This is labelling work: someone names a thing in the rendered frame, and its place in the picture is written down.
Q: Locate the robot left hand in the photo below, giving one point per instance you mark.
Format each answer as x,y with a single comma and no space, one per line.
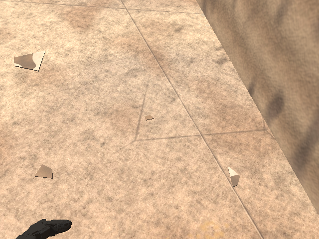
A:
44,229

